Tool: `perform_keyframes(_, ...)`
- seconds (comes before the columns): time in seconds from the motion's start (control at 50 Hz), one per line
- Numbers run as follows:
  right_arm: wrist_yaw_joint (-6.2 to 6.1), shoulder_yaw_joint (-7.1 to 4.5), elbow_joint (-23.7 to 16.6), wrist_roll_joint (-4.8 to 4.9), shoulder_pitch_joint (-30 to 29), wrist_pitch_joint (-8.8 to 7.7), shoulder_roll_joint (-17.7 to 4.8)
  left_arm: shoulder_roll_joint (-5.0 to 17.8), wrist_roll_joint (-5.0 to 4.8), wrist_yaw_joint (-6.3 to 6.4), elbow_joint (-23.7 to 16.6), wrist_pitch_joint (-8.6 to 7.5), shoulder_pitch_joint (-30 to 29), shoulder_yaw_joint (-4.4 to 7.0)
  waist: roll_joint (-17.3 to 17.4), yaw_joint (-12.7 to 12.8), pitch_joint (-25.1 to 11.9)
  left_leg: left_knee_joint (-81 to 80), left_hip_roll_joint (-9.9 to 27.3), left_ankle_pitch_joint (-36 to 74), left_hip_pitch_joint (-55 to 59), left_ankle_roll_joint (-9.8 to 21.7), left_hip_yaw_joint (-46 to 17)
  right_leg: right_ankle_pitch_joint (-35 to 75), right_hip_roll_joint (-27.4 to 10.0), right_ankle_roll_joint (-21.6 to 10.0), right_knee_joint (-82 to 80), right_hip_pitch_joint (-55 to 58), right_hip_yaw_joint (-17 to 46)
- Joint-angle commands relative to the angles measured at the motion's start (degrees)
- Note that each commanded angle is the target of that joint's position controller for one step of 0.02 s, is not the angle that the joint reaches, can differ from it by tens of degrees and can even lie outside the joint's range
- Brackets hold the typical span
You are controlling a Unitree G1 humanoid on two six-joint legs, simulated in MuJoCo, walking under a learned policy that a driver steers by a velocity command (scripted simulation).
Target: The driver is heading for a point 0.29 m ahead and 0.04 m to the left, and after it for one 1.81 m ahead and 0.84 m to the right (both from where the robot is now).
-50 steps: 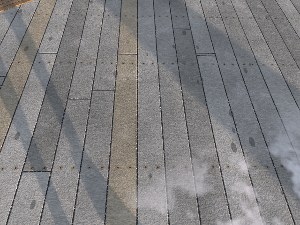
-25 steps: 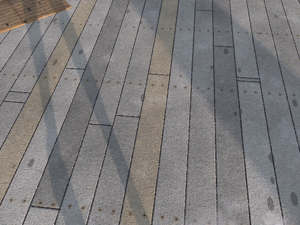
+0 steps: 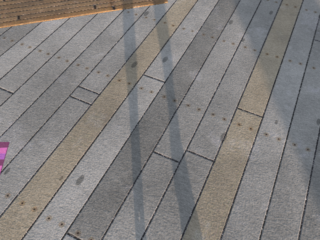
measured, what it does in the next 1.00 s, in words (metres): walks ahead, turning right: right foot, then left foot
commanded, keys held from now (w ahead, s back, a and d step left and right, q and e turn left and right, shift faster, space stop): w+q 0.10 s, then w+e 0.90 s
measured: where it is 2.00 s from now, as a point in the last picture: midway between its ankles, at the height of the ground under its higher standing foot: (227, 123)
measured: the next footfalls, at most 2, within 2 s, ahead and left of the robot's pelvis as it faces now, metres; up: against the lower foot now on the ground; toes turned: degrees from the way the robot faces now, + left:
right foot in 0.46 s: +0.45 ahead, -0.12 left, +0.00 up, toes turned -1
left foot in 0.94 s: +0.75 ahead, +0.04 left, +0.00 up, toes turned -20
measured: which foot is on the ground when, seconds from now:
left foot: down 0.00-0.48, up 0.50-0.92, down 0.94-1.00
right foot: up 0.00-0.44, down 0.46-0.96, up 0.98-1.00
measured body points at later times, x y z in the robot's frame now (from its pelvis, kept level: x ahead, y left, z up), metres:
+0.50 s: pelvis +0.30 -0.04 -0.01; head +0.34 -0.04 +0.44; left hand +0.50 +0.21 -0.10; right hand +0.33 -0.33 -0.13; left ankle +0.09 +0.06 -0.68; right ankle +0.41 -0.12 -0.72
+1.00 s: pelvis +0.60 -0.04 +0.00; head +0.62 -0.04 +0.45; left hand +0.71 +0.23 -0.12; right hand +0.74 -0.34 -0.06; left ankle +0.71 +0.05 -0.72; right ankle +0.43 -0.12 -0.68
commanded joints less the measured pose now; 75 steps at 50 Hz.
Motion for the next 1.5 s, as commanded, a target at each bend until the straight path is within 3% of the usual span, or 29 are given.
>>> perform_keyframes(0.02,-0.43,-1.31,-3.00,-0.23,4.44,-1.33,-6.12,6.97,1.26,0.31,-5.67,-2.74,-2.90,1.53,0.05,-1.04,-8.64,-19.65,15.40,7.08,23.81,11.41,-26.46,7.04,-3.14,-1.52,0.01,-23.27,5.35)
perform_keyframes(0.08,-1.38,-1.12,-3.58,-0.33,4.10,-1.73,-6.49,5.91,1.95,0.18,-6.26,-0.59,-2.32,1.76,1.20,1.07,-7.49,-21.85,12.87,14.97,15.67,11.33,-21.37,10.16,-3.47,0.55,-7.33,-17.81,4.67)
perform_keyframes(0.2,-2.89,-0.51,-1.16,-0.55,9.83,-1.89,-6.20,2.87,1.61,-0.71,-8.15,-0.01,-11.31,0.28,4.33,-3.22,-4.14,-23.91,9.64,16.24,15.58,6.75,-11.55,31.84,-1.42,1.19,-29.68,-18.18,1.81)
perform_keyframes(0.34,-3.02,-0.47,2.41,-1.05,13.45,-1.70,-7.50,3.78,0.35,-3.18,-11.28,-0.60,-18.48,-0.54,3.38,-6.10,0.47,-22.77,15.91,16.45,29.28,5.49,-10.16,30.25,-0.06,-3.16,-38.05,-25.24,1.15)
perform_keyframes(0.4,-3.48,-0.68,2.37,-1.13,11.58,-1.03,-8.81,4.59,0.29,-4.33,-11.54,-0.73,-15.37,-0.39,4.59,-3.64,-1.90,-17.15,16.69,34.95,32.25,3.79,-7.11,23.15,2.84,-5.79,-39.02,-19.83,-0.89)
perform_keyframes(0.44,-3.85,-0.70,1.72,-1.31,9.85,-0.34,-9.83,7.78,0.68,-4.04,-9.07,-0.32,-4.93,1.37,5.11,2.01,-9.38,-3.75,14.14,54.85,31.36,1.73,-3.64,21.99,7.80,-8.26,-39.45,-4.41,-4.61)
perform_keyframes(0.46,-4.09,-0.35,0.82,-1.38,9.01,-0.33,-9.65,10.19,0.91,-3.54,-7.33,0.00,3.68,2.48,3.40,6.10,-14.23,8.87,12.31,49.65,22.66,-0.30,-2.23,24.99,5.06,-10.77,-39.54,10.23,0.41)
perform_keyframes(0.48,-3.71,1.12,-1.10,-2.38,13.64,-1.40,-5.15,15.63,1.57,-2.99,-7.21,0.18,10.55,3.73,-8.31,5.04,-22.23,31.89,4.65,21.40,1.89,-4.37,-0.53,24.01,-9.21,-19.68,-40.03,31.56,24.90)
perform_keyframes(0.5,-2.76,2.35,-0.81,-1.92,15.31,-3.15,-2.91,13.44,0.49,-3.23,-6.12,0.32,12.10,3.05,-15.54,4.30,-26.75,43.47,-2.57,-20.75,-13.23,-6.04,-6.79,16.16,-16.09,-25.80,-49.71,41.49,47.48)
perform_keyframes(0.54,-1.70,1.50,-3.64,0.72,5.04,-5.36,-8.12,8.30,0.43,-2.50,-7.87,0.89,6.41,1.75,-4.74,5.42,-13.28,43.17,4.44,-13.48,-20.95,-4.04,-10.00,9.08,-11.54,-19.40,-52.25,29.70,34.68)
perform_keyframes(0.58,-2.29,0.90,-4.43,-1.51,2.69,-5.28,-7.93,6.77,1.31,-2.29,-9.71,1.00,1.40,0.87,1.72,1.29,-6.26,33.44,7.72,-8.78,-15.04,-4.47,-8.61,19.46,-7.97,-17.60,-55.20,13.65,26.75)
perform_keyframes(0.66,-3.10,1.09,-5.49,-2.33,4.22,-3.14,-5.31,8.18,1.15,-1.35,-10.91,1.08,0.93,1.17,-1.28,-1.58,-5.44,23.07,8.51,-4.86,-10.65,-7.46,-6.54,29.15,-4.35,-17.77,-57.87,4.02,19.40)
perform_keyframes(0.76,-2.73,2.13,-8.84,-1.93,-6.96,-3.59,-2.98,9.72,0.01,-0.09,-10.03,2.06,6.16,1.94,-3.65,2.87,-4.69,0.98,4.48,14.66,-4.46,-9.16,-4.90,28.77,0.38,-13.27,-55.84,0.16,14.48)
perform_keyframes(0.86,-1.51,1.42,-10.83,-0.76,-11.53,-4.60,-5.28,9.10,-0.16,0.47,-9.49,3.42,9.91,1.89,-5.24,3.80,-4.81,-7.79,2.44,11.51,-3.05,-7.98,-7.20,22.96,-2.46,-11.95,-49.62,8.64,22.63)
perform_keyframes(0.92,-1.64,0.02,-9.26,-0.74,-3.80,-5.52,-7.85,8.41,0.25,0.53,-10.69,3.80,7.64,1.79,-7.33,-1.23,-7.41,-12.03,2.85,8.02,8.58,-4.49,-6.49,27.21,-1.37,-9.49,-42.02,9.09,24.74)
perform_keyframes(0.94,-2.13,-0.84,-8.41,-1.82,3.64,-5.77,-10.32,5.74,0.73,0.23,-11.87,3.48,6.41,0.81,-5.10,-4.98,-13.84,-9.88,9.08,7.81,21.97,-1.09,-11.10,26.49,1.37,-7.49,-30.94,4.02,21.50)
perform_keyframes(0.96,-2.66,-2.14,-7.59,-2.90,11.67,-5.32,-15.29,2.02,0.50,0.25,-13.21,2.88,11.81,-0.35,6.48,-5.25,-23.07,-9.43,22.06,4.31,43.70,6.55,-29.28,11.26,8.92,-3.50,-11.75,-12.56,13.31)
perform_keyframes(0.98,-2.17,-2.15,-5.66,-1.43,14.31,-4.43,-14.19,3.67,-0.36,0.14,-14.09,2.46,15.00,-0.76,19.26,-4.22,-25.68,-13.98,29.33,-7.46,48.42,11.38,-47.56,-8.99,8.27,-2.23,0.06,-25.45,10.36)
perform_keyframes(1.0,-2.33,-0.78,-6.87,-1.00,11.39,-4.04,-8.88,9.00,-0.75,0.12,-13.15,2.70,11.77,0.58,10.85,-5.30,-17.70,-15.72,26.89,-14.92,41.93,8.84,-42.23,-4.82,4.54,-1.74,5.03,-29.46,11.47)
perform_keyframes(1.02,-2.52,-0.08,-7.27,-1.20,8.76,-3.46,-6.83,9.92,-0.20,0.07,-13.99,3.14,6.78,0.98,5.83,-5.56,-11.38,-16.63,24.02,-12.36,34.45,6.26,-33.28,0.05,2.67,-1.33,5.59,-29.56,9.24)
perform_keyframes(1.08,-2.35,0.85,-6.36,-2.01,4.11,-3.27,-5.07,6.87,0.19,-0.68,-15.71,3.86,4.05,1.06,6.10,-1.90,-3.27,-22.00,18.50,0.12,18.79,4.60,-19.44,6.66,-1.49,-0.95,-0.24,-24.24,7.52)
perform_keyframes(1.22,-2.43,-0.15,-3.08,-1.69,4.22,-3.64,-7.23,4.60,0.48,-1.31,-17.24,4.63,-0.81,0.63,1.91,-2.08,-3.40,-25.85,16.04,14.10,20.79,4.19,-3.20,21.48,-1.79,0.16,-12.77,-25.84,5.23)
perform_keyframes(1.24,-2.46,-0.51,-2.84,-1.59,4.04,-3.51,-9.41,2.93,0.21,-1.77,-18.22,4.48,-2.10,-0.07,5.18,-1.81,-2.80,-25.66,17.95,14.88,19.52,4.65,-2.08,23.71,-2.87,0.18,-17.55,-24.23,4.87)
perform_keyframes(1.36,-2.69,-1.44,-0.25,0.21,7.72,-1.81,-12.10,3.76,0.20,-3.85,-21.72,3.99,-11.01,0.01,3.60,-4.50,0.04,-22.68,19.44,20.02,26.41,1.44,4.54,22.72,-0.22,-3.16,-31.29,-20.46,-0.83)
perform_keyframes(1.4,-2.97,-2.00,-0.22,0.76,7.21,-1.13,-13.90,5.65,0.60,-3.91,-21.95,4.39,-8.12,1.07,5.29,-1.83,-2.70,-15.22,19.65,37.79,28.74,0.47,6.72,16.14,3.20,-5.60,-32.33,-14.19,-3.96)
perform_keyframes(1.44,-3.38,-1.58,-0.48,0.88,6.79,-0.45,-13.08,10.65,0.45,-3.05,-18.05,4.86,7.39,4.10,3.72,6.81,-11.02,5.83,16.32,45.47,22.91,-2.40,10.12,18.97,8.46,-9.55,-37.31,7.73,-5.78)
perform_keyframes(1.46,-3.37,0.06,-1.82,-1.46,8.80,-0.80,-8.79,15.86,0.08,-1.72,-16.64,5.41,15.07,5.68,-5.77,8.44,-16.37,24.94,13.33,17.99,6.52,-5.07,10.21,21.48,-1.82,-13.60,-37.28,25.44,10.32)
perform_keyframes(1.48,-2.77,2.16,-5.67,-1.95,11.79,-2.60,-3.46,20.53,-0.07,-1.97,-18.61,4.56,11.29,5.65,-17.56,2.04,-23.78,43.35,0.73,-24.06,-15.46,-7.73,0.68,6.86,-14.62,-25.59,-48.09,39.27,46.38)
perform_keyframes(1.5,-2.06,0.86,-6.02,0.02,5.51,-4.30,-9.87,15.21,0.33,-2.63,-19.32,3.72,12.43,4.15,-7.30,6.61,-25.11,46.79,3.53,-21.30,-21.10,-6.71,-8.59,3.86,-14.78,-22.80,-52.87,39.35,47.54)
Velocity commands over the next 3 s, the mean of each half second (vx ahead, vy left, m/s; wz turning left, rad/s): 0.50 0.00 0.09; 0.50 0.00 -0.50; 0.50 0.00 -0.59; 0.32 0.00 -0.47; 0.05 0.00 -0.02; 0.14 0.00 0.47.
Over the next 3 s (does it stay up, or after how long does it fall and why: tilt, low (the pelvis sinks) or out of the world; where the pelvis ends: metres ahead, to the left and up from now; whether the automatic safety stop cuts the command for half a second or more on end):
stays up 1.07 -0.39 0.01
